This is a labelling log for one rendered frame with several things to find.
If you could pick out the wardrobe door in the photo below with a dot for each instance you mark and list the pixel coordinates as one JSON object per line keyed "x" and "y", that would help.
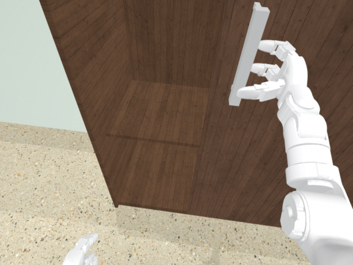
{"x": 240, "y": 168}

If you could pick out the robot left hand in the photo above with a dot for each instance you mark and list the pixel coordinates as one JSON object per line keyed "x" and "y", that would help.
{"x": 76, "y": 256}

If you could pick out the robot right hand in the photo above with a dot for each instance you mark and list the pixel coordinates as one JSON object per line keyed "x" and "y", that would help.
{"x": 293, "y": 71}

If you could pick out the handle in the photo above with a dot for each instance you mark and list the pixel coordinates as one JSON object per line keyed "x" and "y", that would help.
{"x": 255, "y": 31}

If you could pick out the right robot forearm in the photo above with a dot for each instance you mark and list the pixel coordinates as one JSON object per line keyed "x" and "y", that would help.
{"x": 310, "y": 167}

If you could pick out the right robot upper arm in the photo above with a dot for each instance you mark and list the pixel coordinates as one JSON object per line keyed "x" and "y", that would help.
{"x": 321, "y": 224}

